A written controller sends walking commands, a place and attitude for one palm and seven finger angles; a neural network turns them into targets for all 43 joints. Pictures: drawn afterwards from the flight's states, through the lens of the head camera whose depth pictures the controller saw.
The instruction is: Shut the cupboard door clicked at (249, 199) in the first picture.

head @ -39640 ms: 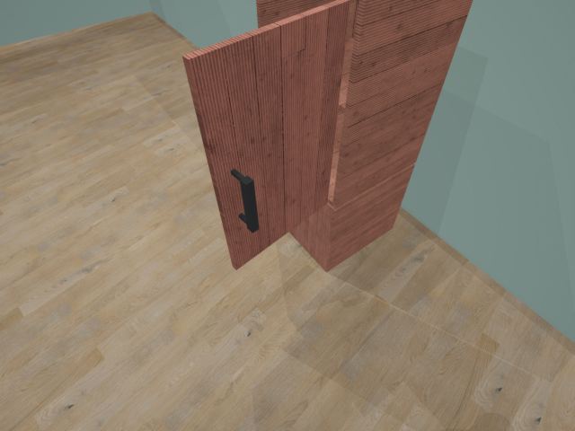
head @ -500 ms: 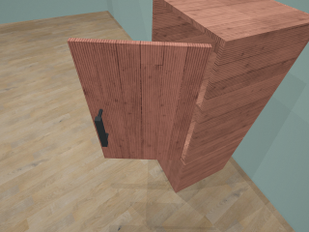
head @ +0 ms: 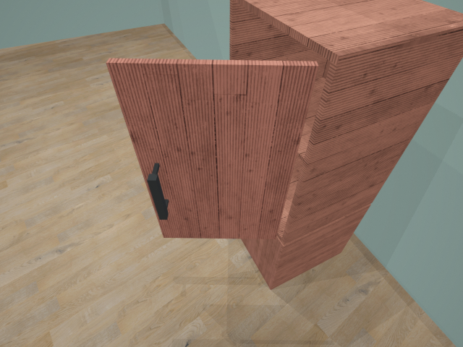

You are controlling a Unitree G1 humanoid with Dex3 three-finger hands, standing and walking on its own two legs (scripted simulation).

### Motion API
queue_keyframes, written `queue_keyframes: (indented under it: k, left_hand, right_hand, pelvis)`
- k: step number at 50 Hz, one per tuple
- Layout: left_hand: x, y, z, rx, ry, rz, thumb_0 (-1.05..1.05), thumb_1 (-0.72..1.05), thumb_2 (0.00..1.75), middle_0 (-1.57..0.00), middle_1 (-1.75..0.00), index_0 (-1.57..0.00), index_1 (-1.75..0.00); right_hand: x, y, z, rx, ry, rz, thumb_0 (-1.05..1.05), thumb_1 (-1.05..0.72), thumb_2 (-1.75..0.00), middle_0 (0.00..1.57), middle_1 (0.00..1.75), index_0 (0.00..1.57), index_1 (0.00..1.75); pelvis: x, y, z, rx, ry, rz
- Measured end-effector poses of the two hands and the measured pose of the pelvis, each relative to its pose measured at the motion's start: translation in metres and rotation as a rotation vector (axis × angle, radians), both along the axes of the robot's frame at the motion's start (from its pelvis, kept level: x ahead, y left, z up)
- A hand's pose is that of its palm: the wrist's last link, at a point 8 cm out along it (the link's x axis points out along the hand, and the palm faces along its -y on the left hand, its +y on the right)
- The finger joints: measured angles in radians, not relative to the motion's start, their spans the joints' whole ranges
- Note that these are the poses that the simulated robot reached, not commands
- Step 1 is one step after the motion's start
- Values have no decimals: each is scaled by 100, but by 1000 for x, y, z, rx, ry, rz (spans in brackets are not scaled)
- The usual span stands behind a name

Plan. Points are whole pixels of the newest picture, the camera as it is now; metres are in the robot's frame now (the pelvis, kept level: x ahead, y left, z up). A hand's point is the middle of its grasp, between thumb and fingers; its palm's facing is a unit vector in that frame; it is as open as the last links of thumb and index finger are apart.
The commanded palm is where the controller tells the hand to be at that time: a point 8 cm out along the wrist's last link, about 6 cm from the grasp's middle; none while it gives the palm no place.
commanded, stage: look again from close up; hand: left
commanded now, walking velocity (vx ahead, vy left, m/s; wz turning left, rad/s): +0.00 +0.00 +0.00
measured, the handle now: (160, 192) +0.48 +0.20 -0.07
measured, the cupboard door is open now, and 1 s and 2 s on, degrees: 63 63 63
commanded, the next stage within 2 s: raise the hand and make a fist in 0.60 s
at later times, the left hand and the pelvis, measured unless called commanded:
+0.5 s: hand out of the picture +0.01 +0.17 -0.18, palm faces -0.01 -0.99 -0.16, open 7.4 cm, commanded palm none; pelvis +0.02 +0.00 +0.00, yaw -1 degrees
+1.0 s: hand (157, 285) +0.23 +0.14 +0.00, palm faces +0.04 -1.00 +0.02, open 6.7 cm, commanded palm +0.14 +0.21 -0.07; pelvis +0.00 -0.02 -0.05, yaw +2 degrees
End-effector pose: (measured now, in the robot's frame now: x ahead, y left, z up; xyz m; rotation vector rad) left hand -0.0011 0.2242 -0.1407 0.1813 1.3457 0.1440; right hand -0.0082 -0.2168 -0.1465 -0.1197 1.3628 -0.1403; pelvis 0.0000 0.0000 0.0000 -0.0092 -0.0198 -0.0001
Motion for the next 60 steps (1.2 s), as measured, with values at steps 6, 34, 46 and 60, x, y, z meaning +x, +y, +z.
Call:
queue_keyframes:
  k: [6,34,46,60]
  left_hand:
    - [0,0,-1,-15,28,-3,0,91,90,-20,-30,-19,-30]
    - [15,0,-4,-31,68,-4,0,91,90,-20,-30,-20,-30]
    - [201,-13,149,-15,-1161,2,1,92,90,-25,-36,-25,-36]
    - [112,-5,52,-60,-1192,6,2,91,90,-49,-61,-48,-61]
  right_hand:
    - [0,2,5,-5,25,-1,2,-93,-90,20,29,20,30]
    - [56,-10,15,-54,-39,19,1,-92,-90,20,29,20,30]
    - [118,-37,24,-61,-592,96,1,-91,-90,21,30,21,30]
    - [225,-68,9,-154,-848,263,2,-91,-90,20,29,20,30]
  pelvis:
    - [4,2,2,9,20,-8]
    - [24,1,6,16,27,-22]
    - [2,-11,-23,39,81,68]
    - [-7,-42,-107,-6,283,40]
